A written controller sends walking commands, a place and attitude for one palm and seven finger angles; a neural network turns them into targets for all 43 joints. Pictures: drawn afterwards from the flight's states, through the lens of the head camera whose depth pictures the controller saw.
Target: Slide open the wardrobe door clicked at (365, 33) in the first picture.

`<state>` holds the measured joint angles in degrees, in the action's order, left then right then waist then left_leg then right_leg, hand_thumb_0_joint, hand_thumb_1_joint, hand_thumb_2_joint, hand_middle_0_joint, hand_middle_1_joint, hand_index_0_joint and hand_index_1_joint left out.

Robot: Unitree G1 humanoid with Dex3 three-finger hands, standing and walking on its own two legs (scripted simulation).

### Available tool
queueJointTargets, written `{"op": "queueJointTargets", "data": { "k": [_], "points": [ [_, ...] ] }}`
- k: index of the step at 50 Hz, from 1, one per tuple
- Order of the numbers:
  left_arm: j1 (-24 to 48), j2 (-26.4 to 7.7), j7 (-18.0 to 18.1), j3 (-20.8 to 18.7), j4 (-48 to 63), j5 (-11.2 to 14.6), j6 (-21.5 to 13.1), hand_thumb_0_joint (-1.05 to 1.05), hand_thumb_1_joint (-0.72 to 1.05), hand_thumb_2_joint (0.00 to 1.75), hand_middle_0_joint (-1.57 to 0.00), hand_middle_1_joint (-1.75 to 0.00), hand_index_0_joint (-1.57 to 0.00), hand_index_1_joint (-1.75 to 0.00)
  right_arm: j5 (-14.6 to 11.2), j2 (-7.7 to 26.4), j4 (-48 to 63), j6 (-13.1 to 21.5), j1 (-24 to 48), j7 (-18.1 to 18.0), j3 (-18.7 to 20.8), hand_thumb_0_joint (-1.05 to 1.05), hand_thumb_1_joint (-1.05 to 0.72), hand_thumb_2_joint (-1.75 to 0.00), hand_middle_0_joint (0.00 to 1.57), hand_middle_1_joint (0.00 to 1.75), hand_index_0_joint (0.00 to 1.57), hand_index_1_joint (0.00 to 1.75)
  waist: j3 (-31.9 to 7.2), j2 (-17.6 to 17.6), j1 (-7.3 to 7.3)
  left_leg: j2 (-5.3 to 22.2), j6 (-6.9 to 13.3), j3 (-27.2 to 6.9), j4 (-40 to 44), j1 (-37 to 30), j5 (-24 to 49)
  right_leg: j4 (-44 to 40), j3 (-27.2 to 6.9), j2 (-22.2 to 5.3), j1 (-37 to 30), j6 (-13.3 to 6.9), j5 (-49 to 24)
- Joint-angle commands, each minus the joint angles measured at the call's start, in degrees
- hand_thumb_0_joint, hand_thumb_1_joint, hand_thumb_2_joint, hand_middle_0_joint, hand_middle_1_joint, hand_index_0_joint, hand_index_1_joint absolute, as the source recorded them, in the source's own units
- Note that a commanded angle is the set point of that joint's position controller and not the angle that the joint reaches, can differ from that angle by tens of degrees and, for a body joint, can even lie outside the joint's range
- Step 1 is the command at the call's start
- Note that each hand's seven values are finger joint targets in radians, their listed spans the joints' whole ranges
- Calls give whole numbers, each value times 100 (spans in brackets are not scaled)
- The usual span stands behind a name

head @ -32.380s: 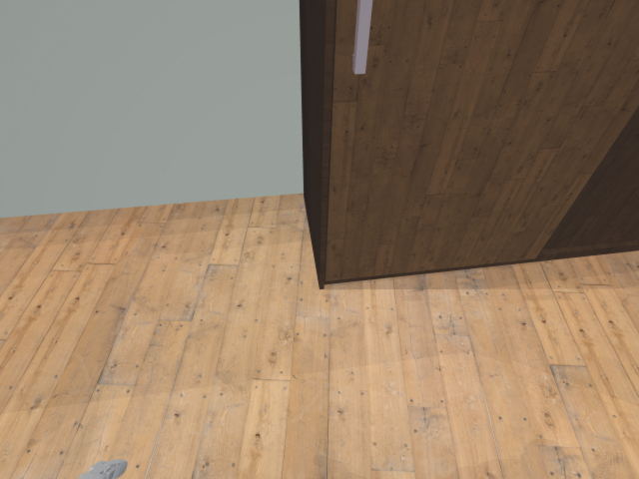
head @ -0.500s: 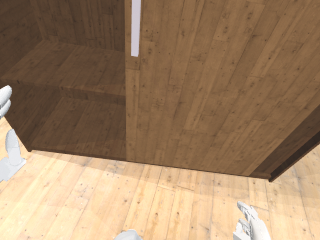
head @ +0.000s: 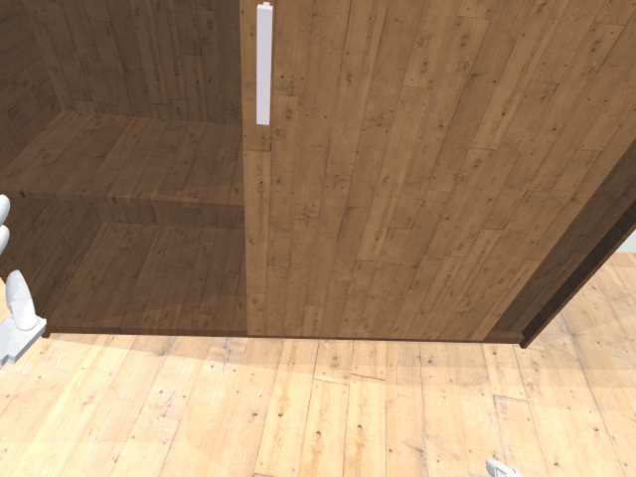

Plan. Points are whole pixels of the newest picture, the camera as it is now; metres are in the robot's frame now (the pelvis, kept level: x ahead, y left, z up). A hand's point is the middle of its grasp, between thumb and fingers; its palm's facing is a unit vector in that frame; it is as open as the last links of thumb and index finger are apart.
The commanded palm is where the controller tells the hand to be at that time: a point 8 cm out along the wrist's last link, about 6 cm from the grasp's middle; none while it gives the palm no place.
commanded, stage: stop stepping back and stand still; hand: left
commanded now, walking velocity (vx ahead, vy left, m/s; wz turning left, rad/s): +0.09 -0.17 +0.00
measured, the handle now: (264, 65) +0.72 +0.16 +0.22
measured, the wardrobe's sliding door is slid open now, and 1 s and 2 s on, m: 0.66 0.66 0.66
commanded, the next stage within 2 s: let the arm hang, fingers relaxed in 0.74 s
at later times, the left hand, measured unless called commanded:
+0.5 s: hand (83, 291) +0.25 +0.26 +0.15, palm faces +0.38 -0.80 -0.46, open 7.4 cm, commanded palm +0.18 +0.30 +0.20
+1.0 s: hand (137, 406) +0.22 +0.24 -0.04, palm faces +0.08 -0.90 -0.42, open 7.4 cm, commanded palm none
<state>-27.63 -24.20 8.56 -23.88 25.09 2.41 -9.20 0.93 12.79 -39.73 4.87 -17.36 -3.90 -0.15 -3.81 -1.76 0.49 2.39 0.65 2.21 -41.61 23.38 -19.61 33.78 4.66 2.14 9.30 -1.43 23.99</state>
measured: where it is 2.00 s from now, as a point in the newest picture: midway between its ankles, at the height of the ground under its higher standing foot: outside the picture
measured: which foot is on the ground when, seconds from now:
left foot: down 0.00-1.00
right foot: down 0.00-0.02, up 0.04-0.36, down 0.38-1.00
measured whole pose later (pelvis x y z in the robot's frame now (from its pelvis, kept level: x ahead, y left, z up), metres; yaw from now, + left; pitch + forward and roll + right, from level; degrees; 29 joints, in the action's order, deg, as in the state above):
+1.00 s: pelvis +0.02 +0.00 +0.01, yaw +3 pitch +2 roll +0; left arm -12.6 -19.4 0.5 -3.7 -22.8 -0.9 0.9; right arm 1.0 18.1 -44.8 1.1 -9.2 0.3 -0.8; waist -2.2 3.9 0.8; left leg -2.1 3.0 2.1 -34.5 22.0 -14.7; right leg 34.3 5.8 0.4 15.2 -2.6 21.4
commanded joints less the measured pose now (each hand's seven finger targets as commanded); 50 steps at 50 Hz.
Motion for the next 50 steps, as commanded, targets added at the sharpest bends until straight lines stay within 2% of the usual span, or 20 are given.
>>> {"op": "queueJointTargets", "data": {
  "k": [1, 2, 3, 4, 5, 7, 10, 14, 18, 21, 25, 28, 32, 36, 41, 42, 43, 45, 47, 50],
  "points": [
    [1058, -1154, 80, -529, 2045, -1, -519, 0, 90, 90, -20, -30, -20, -30, -39, 825, 1149, 577, 1015, -170, 258, 0, -90, -90, 20, 30, 20, 30, 517, 2448, 58, 1465, 569, -2771, 2727, -1355, -876, 1260, -83, 33, 2085, 47, 935],
    [1077, -1317, 42, -612, 2319, 19, -587, 0, 90, 90, -20, -30, -20, -30, 86, 621, 1114, 669, 900, -126, 144, 0, -90, -90, 20, 30, 20, 30, 565, 2234, 93, 1767, 379, -3813, 3484, -887, -1550, 2134, -462, 86, 1957, 39, 1035],
    [1059, -1440, 38, -753, 2508, 1, -611, 0, 90, 90, -20, -30, -20, -30, 144, 597, 1128, 733, 884, -71, 161, 0, -90, -90, 20, 30, 20, 30, 609, 1695, 15, 1797, 280, -3780, 3668, -546, -1648, 2371, -690, -24, 1734, 9, 680],
    [765, -1404, 51, -821, 2458, -14, -612, 0, 90, 90, -20, -30, -20, -30, 139, 565, 1083, 764, 849, -19, 186, 0, -90, -90, 20, 30, 20, 30, 471, 1274, -44, 1643, 241, -3138, 3576, -414, -1358, 2195, -687, -119, 1415, -3, 312],
    [441, -1271, 64, -807, 2423, -38, -600, 0, 90, 90, -20, -30, -20, -30, 116, 541, 1049, 780, 862, 23, 203, 0, -90, -90, 20, 30, 20, 30, 260, 1342, -74, 1435, 215, -2382, 3445, -473, -1159, 1912, -542, -145, 1164, 27, 108],
    [-216, -1108, 83, -834, 2203, -49, -582, 0, 90, 90, -20, -30, -20, -30, 112, 515, 1059, 788, 800, 39, 220, 0, -90, -90, 20, 30, 20, 30, -105, 1613, -106, 1122, 83, -1515, 3310, -767, -726, 1135, -240, -66, 781, 66, -47],
    [-434, -899, 76, -770, 1545, -19, -480, 0, 90, 90, -20, -30, -20, -30, 101, 559, 1129, 678, 671, 3, 229, 0, -90, -90, 20, 30, 20, 30, -29, 1578, 9, 1002, 12, -1131, 3364, -796, -393, 53, 86, 94, 327, 110, -89],
    [-371, -867, 5, -587, 845, 43, -298, 0, 90, 90, -20, -30, -20, -30, 33, 604, 1169, 525, 685, -108, 219, 0, -90, -90, 20, 30, 20, 30, -83, 874, 34, 882, -119, -899, 2982, -1111, 458, -1332, 80, 99, -160, 131, -754],
    [-65, -1019, -6, -559, 964, 30, -332, 0, 90, 90, -20, -30, -20, -30, 37, 614, 1197, 580, 754, -138, 172, 0, -90, -90, 20, 30, 20, 30, -364, 818, 1, 653, -242, -778, 2349, -1167, 2174, -1216, -299, -212, -489, 72, -1979],
    [76, -911, 2, -416, 1169, 2, -363, 0, 90, 90, -20, -30, -20, -30, -61, 630, 1194, 605, 804, -120, 211, 0, -90, -90, 20, 30, 20, 30, -747, 257, -35, 484, -152, -603, 1774, -1407, 2982, -997, -590, -450, -474, 13, -3146],
    [-97, -1047, 112, -633, 1402, 13, -381, 0, 90, 90, -20, -30, -20, -30, -111, 565, 1305, 496, 868, -126, 206, 0, -90, -90, 20, 30, 20, 30, -975, 158, -39, 196, -10, -287, 1039, -1224, 2951, -886, -1062, -985, -486, -83, -4643],
    [-160, -1076, 156, -726, 1198, 21, -429, 0, 90, 90, -20, -30, -20, -30, -107, 530, 1307, 408, 891, -152, 215, 0, -90, -90, 20, 30, 20, 30, -684, 323, -15, 100, -32, -279, 906, -973, 2297, -1022, -1246, -1182, -245, -157, -4211],
    [-82, -987, 146, -637, 1011, 29, -488, 0, 90, 90, -20, -30, -20, -30, -98, 579, 1324, 335, 931, -171, 234, 0, -90, -90, 20, 30, 20, 30, -309, 357, 8, 136, 5, -393, 1020, -942, 2107, -1217, -1198, -1054, 127, -106, -3151],
    [-54, -1001, 144, -614, 1108, 18, -526, 0, 90, 90, -20, -30, -20, -30, -93, 668, 1363, 373, 962, -188, 240, 0, -90, -90, 20, 30, 20, 30, -400, 667, -48, 314, 92, -562, 1361, -1027, 2727, -1046, -898, -737, -72, 92, -3030],
    [-140, -946, 129, -548, 1003, 40, -482, 0, 90, 90, -20, -30, -20, -30, -99, 706, 1358, 401, 894, -181, 243, 0, -90, -90, 20, 30, 20, 30, -472, 422, -65, 307, 109, -556, 1397, -958, 2530, -1136, -900, -712, -200, 153, -2922],
    [341, -43, -614, 1810, -3085, -291, 427, 0, 90, 90, -20, -30, -20, -30, -216, 1631, 302, 530, 1337, 378, 360, 0, -90, -90, 20, 30, 20, 30, -53, 520, 100, 481, 81, -569, 627, -694, 3312, -396, -386, -1288, 319, -90, -3631],
    [516, -96, -764, 1723, -3198, -291, 836, 0, 90, 90, -20, -30, -20, -30, -185, 1550, 303, 174, 945, 398, 443, 0, -90, -90, 20, 30, 20, 30, -366, 570, 85, 542, 68, -634, 889, -1002, 2865, -553, -668, -1184, 552, -184, -2826],
    [862, 81, -844, 1859, -3757, -331, 920, 0, 90, 90, -20, -30, -20, -30, -82, 1360, 212, -104, 816, 374, 308, 0, -90, -90, 20, 30, 20, 30, -45, 88, -26, 656, 332, -1019, 1166, -359, 2109, -381, -439, -871, 643, -142, -1297],
    [1152, 36, -859, 1964, -4399, -359, 917, 0, 90, 90, -20, -30, -20, -30, -15, 1336, 118, -202, 816, 356, 245, 0, -90, -90, 20, 30, 20, 30, -20, -658, -59, 548, 386, -1175, 1149, -209, 1980, -489, -595, -911, 464, -216, -1226],
    [1539, 2, -833, 2069, -5502, -379, 936, 0, 90, 90, -20, -30, -20, -30, 54, 1174, -282, -360, 768, 347, 190, 0, -90, -90, 20, 30, 20, 30, 52, -770, 26, 193, 238, -948, 983, -468, 1638, -854, -923, -1226, 584, -424, -1269]
  ]
}}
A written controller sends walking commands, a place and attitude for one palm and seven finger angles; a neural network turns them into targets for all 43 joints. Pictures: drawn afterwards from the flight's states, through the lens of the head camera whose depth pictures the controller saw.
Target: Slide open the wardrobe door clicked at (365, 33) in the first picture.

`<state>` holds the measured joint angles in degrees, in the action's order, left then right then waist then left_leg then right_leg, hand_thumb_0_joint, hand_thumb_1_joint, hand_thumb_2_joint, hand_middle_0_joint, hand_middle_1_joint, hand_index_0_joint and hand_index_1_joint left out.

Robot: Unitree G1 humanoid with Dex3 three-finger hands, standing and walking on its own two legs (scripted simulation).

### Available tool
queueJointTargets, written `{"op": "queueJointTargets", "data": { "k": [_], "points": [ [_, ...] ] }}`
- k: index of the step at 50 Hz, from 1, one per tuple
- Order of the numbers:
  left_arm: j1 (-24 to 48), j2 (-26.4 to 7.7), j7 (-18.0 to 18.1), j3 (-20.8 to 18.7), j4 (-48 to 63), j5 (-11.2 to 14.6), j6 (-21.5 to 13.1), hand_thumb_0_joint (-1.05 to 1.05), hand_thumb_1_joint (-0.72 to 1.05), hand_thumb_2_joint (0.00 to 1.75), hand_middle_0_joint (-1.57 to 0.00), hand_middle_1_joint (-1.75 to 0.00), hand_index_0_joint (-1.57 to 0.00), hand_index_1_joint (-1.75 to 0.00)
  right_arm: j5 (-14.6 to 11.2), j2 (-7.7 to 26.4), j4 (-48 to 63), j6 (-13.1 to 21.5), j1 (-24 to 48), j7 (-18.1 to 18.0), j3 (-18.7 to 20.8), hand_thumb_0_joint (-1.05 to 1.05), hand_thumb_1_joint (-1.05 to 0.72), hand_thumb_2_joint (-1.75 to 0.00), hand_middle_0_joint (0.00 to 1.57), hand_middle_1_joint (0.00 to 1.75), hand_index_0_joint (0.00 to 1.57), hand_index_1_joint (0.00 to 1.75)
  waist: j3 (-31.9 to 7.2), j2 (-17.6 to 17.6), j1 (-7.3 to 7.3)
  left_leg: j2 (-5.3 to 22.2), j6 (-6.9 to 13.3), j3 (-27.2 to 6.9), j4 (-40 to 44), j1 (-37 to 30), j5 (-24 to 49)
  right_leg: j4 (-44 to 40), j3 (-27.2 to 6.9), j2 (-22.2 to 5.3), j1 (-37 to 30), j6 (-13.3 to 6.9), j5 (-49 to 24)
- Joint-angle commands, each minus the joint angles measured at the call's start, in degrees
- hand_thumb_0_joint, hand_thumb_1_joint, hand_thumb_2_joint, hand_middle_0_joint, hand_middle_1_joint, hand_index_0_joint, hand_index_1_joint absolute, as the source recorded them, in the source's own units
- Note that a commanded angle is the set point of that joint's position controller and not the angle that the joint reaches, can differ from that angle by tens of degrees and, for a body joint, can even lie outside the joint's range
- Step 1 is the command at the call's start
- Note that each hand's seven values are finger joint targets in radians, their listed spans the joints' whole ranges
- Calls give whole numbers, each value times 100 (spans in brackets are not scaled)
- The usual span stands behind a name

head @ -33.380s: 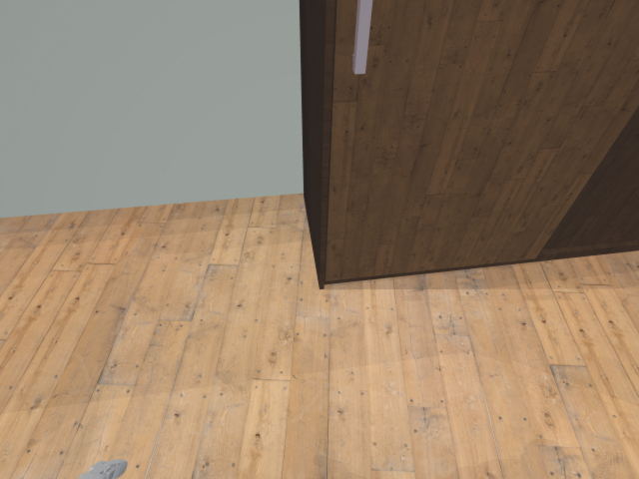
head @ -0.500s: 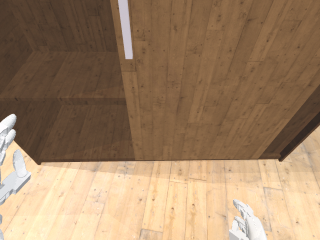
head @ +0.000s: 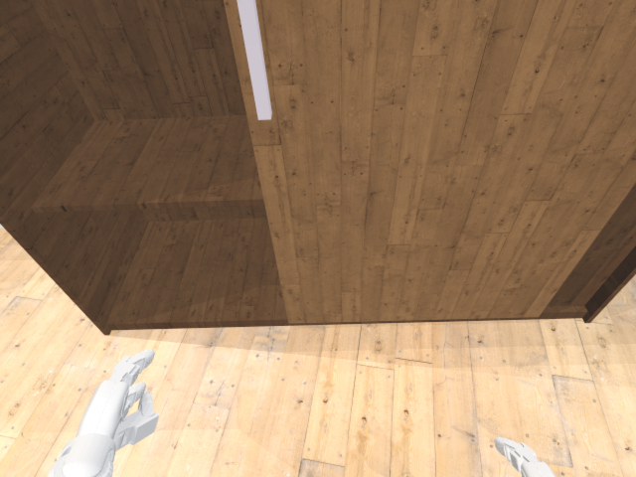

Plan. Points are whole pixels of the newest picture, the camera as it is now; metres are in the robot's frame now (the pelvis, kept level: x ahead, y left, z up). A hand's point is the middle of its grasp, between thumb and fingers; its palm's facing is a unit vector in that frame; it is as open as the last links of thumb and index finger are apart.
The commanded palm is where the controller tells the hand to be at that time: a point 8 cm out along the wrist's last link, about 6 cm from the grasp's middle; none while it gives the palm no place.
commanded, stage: let the arm hang, fingers relaxed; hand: left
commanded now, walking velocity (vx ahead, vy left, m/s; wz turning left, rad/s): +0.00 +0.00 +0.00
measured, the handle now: (257, 57) +0.70 +0.13 +0.21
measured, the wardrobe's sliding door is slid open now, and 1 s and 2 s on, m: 0.66 0.66 0.66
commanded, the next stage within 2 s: look to check the result in 0.94 s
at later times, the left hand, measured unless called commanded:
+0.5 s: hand out of the picture -0.05 +0.20 -0.16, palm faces +0.01 -0.98 -0.22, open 7.3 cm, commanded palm none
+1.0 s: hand out of the picture +0.02 +0.20 -0.16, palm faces -0.01 -0.98 -0.19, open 7.4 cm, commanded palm none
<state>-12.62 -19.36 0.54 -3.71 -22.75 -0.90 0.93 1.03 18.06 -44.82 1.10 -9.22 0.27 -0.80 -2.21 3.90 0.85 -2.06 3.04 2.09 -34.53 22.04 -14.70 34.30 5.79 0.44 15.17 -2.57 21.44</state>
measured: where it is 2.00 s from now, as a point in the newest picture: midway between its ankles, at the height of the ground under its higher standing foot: outside the picture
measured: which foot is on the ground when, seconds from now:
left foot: down 0.00-1.00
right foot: down 0.00-1.00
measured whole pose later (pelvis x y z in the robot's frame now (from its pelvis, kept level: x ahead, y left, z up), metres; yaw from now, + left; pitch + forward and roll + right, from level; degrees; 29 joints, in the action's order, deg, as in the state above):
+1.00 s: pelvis +0.00 +0.02 +0.02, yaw -1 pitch -1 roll +0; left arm -13.9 -10.3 1.3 0.3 -65.2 -0.5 -0.5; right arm 1.4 9.7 -65.3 0.2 -13.4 -1.6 -1.2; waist 1.3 -0.5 0.7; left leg -3.4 4.3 2.9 -21.4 12.1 -8.8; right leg 21.6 4.7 -0.3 5.8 -0.8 15.1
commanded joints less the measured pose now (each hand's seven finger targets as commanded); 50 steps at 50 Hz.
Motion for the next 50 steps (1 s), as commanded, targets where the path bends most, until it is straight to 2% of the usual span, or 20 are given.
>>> {"op": "queueJointTargets", "data": {
  "k": [1, 3, 5, 7, 9, 10, 11, 12, 17, 21, 23, 26, 32, 34, 40, 41, 45, 50],
  "points": [
    [114, -454, -1, 114, -1055, -44, -55, 0, 90, 90, -20, -30, -20, -30, 74, 542, 109, -44, -97, -74, 219, 0, -90, -90, 20, 30, 20, 30, -98, -1209, 12, 577, -39, -870, 281, -486, 1122, -992, -1048, -1092, 34, -336, -970],
    [188, -329, 23, 194, -1635, -14, -29, 0, 90, 90, -20, -30, -20, -30, 85, 324, -165, -130, -131, -84, 149, 0, -90, -90, 20, 30, 20, 30, -21, -619, 33, 560, -70, -829, 463, -631, 1054, -1124, -1070, -1074, 28, -310, -837],
    [130, -247, 36, 239, -2169, 12, -41, 0, 90, 90, -20, -30, -20, -30, 81, 242, -427, -153, -145, -106, 111, 0, -90, -90, 20, 30, 20, 30, 132, -125, 13, 646, -44, -961, 837, -584, 958, -1182, -1014, -871, -101, -202, -604],
    [-118, -140, 44, 235, -2648, 27, -65, 0, 90, 90, -20, -30, -20, -30, 63, 190, -666, -135, -168, -141, 96, 0, -90, -90, 20, 30, 20, 30, 57, 167, -79, 751, 25, -1078, 1118, -431, 885, -1231, -929, -724, -537, -88, -664],
    [-332, 26, 62, 167, -3003, 29, -83, 0, 90, 90, -20, -30, -20, -30, 77, 61, -863, -132, -261, -186, 119, 0, -90, -90, 20, 30, 20, 30, -86, 538, -112, 740, 18, -1040, 1183, -407, 672, -1327, -905, -744, -813, -109, -737],
    [-396, 26, 60, 178, -3159, 39, -95, 0, 90, 90, -20, -30, -20, -30, 63, 9, -972, -130, -312, -195, 117, 0, -90, -90, 20, 30, 20, 30, -147, 562, -111, 736, 11, -1019, 1205, -447, 651, -1371, -900, -756, -883, -121, -794],
    [-417, 42, 67, 189, -3266, 35, -107, 0, 90, 90, -20, -30, -20, -30, 46, 0, -1031, -136, -400, -211, 119, 0, -90, -90, 20, 30, 20, 30, -163, 216, -101, 756, 16, -1015, 1164, -537, 769, -1438, -859, -738, -908, -98, -898],
    [-430, 99, 65, 213, -3381, 40, -118, 0, 90, 90, -20, -30, -20, -30, 33, -28, -1129, -134, -481, -224, 135, 0, -90, -90, 20, 30, 20, 30, -198, 91, -74, 759, 4, -970, 1145, -616, 802, -1489, -874, -773, -891, -100, -961],
    [-552, 195, 80, 268, -3829, 47, -138, 0, 90, 90, -20, -30, -20, -30, 0, -71, -1474, -114, -689, -260, 139, 0, -90, -90, 20, 30, 20, 30, 109, -186, -50, 826, 31, -983, 1330, -759, 857, -1607, -779, -718, -730, -86, -918],
    [-631, 224, 95, 289, -4051, 37, -140, 0, 90, 90, -20, -30, -20, -30, -5, -78, -1632, -123, -730, -260, 145, 0, -90, -90, 20, 30, 20, 30, 422, -373, -52, 804, 24, -956, 1496, -760, 504, -1720, -761, -699, -535, -77, -564],
    [-663, 275, 98, 307, -4123, 44, -132, 0, 90, 90, -20, -30, -20, -30, 6, -117, -1698, -115, -721, -259, 132, 0, -90, -90, 20, 30, 20, 30, 447, -337, -51, 806, 39, -990, 1609, -775, 384, -1706, -776, -689, -504, -68, -508],
    [-688, 272, 110, 310, -4172, 29, -143, 0, 90, 90, -20, -30, -20, -30, 1, -125, -1737, -107, -712, -249, 134, 0, -90, -90, 20, 30, 20, 30, 514, -485, -57, 795, 38, -971, 1668, -789, 372, -1709, -760, -680, -471, -48, -485],
    [-639, 339, 121, 310, -4182, 23, -148, 0, 90, 90, -20, -30, -20, -30, 14, -197, -1820, -61, -639, -243, 104, 0, -90, -90, 20, 30, 20, 30, 545, -432, -77, 804, 39, -969, 1790, -831, 598, -1669, -757, -695, -519, 6, -665],
    [-613, 341, 119, 306, -4180, 25, -144, 0, 90, 90, -20, -30, -20, -30, 18, -193, -1835, -56, -595, -242, 95, 0, -90, -90, 20, 30, 20, 30, 610, -301, -83, 799, 33, -982, 1836, -837, 602, -1664, -757, -693, -509, 11, -686],
    [-532, 315, 117, 284, -4126, 30, -170, 0, 90, 90, -20, -30, -20, -30, 16, -191, -1848, -19, -591, -242, 97, 0, -90, -90, 20, 30, 20, 30, 527, -255, -77, 779, 14, -935, 1807, -922, 898, -1686, -761, -725, -626, 23, -880],
    [-550, 284, 123, 281, -4119, 26, -176, 0, 90, 90, -20, -30, -20, -30, 5, -172, -1845, -17, -594, -242, 95, 0, -90, -90, 20, 30, 20, 30, 514, -345, -90, 785, 19, -922, 1767, -972, 1011, -1694, -742, -725, -634, 21, -927],
    [-471, 283, 119, 272, -4124, 39, -178, 0, 90, 90, -20, -30, -20, -30, 9, -144, -1866, -7, -590, -250, 101, 0, -90, -90, 20, 30, 20, 30, 445, -217, -66, 796, 11, -929, 1777, -1057, 1083, -1699, -753, -736, -685, 21, -964],
    [-442, 226, 119, 261, -4126, 38, -184, 0, 90, 90, -20, -30, -20, -30, 3, -91, -1879, -1, -602, -255, 116, 0, -90, -90, 20, 30, 20, 30, 442, -360, -61, 799, 21, -944, 1781, -1104, 1142, -1710, -744, -737, -726, 14, -993]
  ]
}}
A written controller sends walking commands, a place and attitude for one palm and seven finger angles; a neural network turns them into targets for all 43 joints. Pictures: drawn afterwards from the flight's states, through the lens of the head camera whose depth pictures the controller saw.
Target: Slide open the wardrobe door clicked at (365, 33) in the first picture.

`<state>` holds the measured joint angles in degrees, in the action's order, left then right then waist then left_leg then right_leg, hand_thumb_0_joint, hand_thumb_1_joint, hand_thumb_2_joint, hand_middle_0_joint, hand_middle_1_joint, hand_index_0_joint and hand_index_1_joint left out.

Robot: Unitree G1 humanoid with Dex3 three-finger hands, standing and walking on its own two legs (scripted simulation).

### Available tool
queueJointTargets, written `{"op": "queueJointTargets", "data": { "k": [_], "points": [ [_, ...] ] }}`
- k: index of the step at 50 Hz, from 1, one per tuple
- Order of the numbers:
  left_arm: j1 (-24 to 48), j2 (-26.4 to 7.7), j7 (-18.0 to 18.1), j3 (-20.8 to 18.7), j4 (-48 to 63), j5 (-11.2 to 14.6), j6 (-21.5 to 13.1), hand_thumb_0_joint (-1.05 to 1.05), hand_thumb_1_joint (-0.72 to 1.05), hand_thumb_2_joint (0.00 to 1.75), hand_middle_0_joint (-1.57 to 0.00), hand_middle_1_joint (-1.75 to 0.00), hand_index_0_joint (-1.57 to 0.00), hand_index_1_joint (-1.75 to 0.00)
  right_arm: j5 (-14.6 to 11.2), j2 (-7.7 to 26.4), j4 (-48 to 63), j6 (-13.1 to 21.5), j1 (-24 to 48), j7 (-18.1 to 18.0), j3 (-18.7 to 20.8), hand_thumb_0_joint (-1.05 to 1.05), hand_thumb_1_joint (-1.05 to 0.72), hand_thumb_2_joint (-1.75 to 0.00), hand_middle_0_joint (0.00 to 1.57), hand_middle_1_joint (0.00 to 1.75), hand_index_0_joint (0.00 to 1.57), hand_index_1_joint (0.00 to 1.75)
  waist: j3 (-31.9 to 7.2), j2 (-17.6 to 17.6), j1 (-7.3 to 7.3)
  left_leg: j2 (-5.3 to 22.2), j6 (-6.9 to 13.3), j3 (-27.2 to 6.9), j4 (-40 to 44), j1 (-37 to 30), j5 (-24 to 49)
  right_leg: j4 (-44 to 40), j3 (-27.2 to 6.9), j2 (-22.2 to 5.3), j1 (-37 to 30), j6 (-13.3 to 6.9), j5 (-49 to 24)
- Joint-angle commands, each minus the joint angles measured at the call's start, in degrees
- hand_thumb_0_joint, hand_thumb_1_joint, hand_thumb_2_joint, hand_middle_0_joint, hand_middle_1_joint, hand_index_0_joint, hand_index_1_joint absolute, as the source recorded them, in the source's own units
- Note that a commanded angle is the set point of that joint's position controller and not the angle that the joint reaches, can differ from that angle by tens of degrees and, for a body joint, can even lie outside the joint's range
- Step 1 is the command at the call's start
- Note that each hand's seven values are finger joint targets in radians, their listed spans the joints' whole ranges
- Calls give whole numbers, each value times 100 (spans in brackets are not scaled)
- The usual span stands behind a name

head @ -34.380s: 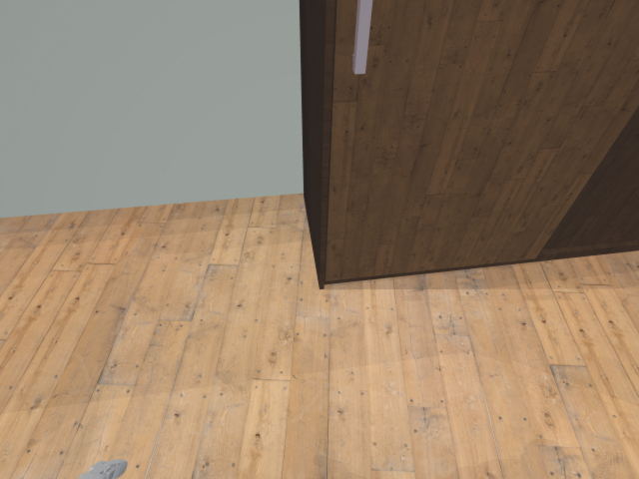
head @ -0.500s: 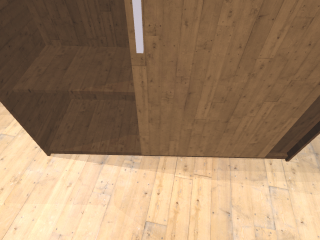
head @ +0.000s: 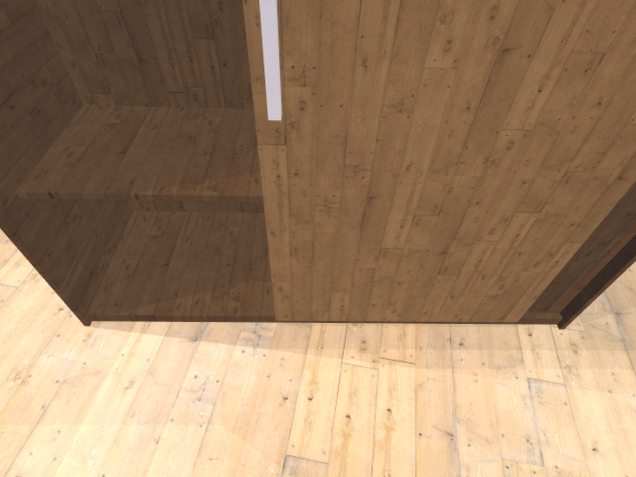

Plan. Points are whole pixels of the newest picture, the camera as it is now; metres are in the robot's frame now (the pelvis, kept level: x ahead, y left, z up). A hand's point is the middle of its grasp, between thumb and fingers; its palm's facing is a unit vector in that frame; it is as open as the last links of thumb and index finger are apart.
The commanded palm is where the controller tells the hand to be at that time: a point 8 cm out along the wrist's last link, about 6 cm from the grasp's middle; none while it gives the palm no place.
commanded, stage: look to check the result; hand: left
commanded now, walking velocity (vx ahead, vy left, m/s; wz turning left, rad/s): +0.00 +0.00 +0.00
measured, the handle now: (272, 58) +0.70 +0.12 +0.20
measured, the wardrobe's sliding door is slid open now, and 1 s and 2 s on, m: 0.66 0.66 0.66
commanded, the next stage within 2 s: stand and wait in 0.54 s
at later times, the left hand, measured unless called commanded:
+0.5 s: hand out of the picture +0.02 +0.21 -0.18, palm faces -0.01 -0.97 -0.23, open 7.4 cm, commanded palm none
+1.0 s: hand out of the picture +0.08 +0.24 -0.16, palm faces -0.04 -0.95 -0.30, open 7.4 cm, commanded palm none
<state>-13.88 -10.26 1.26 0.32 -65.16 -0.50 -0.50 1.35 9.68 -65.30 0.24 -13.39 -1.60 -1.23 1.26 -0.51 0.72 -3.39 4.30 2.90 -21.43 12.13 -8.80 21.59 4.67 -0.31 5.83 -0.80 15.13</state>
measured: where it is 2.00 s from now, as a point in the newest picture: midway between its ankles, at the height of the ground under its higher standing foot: outside the picture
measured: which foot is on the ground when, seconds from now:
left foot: down 0.00-1.00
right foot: down 0.00-1.00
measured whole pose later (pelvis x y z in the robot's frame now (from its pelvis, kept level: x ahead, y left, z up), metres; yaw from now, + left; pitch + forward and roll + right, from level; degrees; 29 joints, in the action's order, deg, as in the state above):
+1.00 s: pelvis +0.02 +0.01 +0.00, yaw +0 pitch +0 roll +0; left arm -7.5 -18.3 0.2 -0.1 -65.0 -0.6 -0.8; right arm 0.9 17.4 -65.0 0.7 -5.9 -0.7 -0.7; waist 2.6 -1.0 0.5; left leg -4.3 4.7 2.9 -17.4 9.1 -8.4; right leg 17.3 4.4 -1.0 2.7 -0.2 14.6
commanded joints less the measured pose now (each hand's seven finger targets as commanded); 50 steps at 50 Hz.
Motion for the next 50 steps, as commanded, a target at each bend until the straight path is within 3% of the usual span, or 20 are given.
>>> {"op": "queueJointTargets", "data": {
  "k": [1, 14, 16, 25, 50],
  "points": [
    [-318, -718, 48, -155, 129, -7, -43, 0, 90, 90, -20, -30, -20, -30, -38, 779, 179, 84, -179, -71, 170, 0, -90, -90, 20, 30, 20, 30, 107, 45, -60, 945, -93, -1022, 452, -126, 585, -451, -610, -659, 212, -168, -353],
    [-179, -925, 30, -163, 78, -8, -41, 0, 90, 90, -20, -30, -20, -30, -48, 995, 159, 89, 5, -67, 205, 0, -90, -90, 20, 30, 20, 30, 53, 143, -41, 977, -81, -1098, 545, -272, 539, -487, -625, -676, 187, -174, -297],
    [-175, -997, 28, -174, 89, -16, -56, 0, 90, 90, -20, -30, -20, -30, -59, 1063, 188, 96, 59, -62, 218, 0, -90, -90, 20, 30, 20, 30, 13, 1, -56, 972, -70, -1078, 510, -335, 655, -516, -610, -687, 158, -173, -382],
    [88, -1208, -2, -181, 108, -16, -60, 0, 90, 90, -20, -30, -20, -30, -52, 1325, 212, 107, 366, -42, 245, 0, -90, -90, 20, 30, 20, 30, 16, 147, -47, 1003, -96, -1137, 637, -401, 569, -584, -629, -714, 149, -176, -323],
    [683, -1790, -37, -230, 281, -7, -110, 0, 90, 90, -20, -30, -20, -30, -79, 1913, 308, 161, 870, -2, 287, 0, -90, -90, 20, 30, 20, 30, -453, 84, -39, 1085, -151, -1113, 562, -893, 1634, -678, -639, -823, -169, -159, -982]
  ]
}}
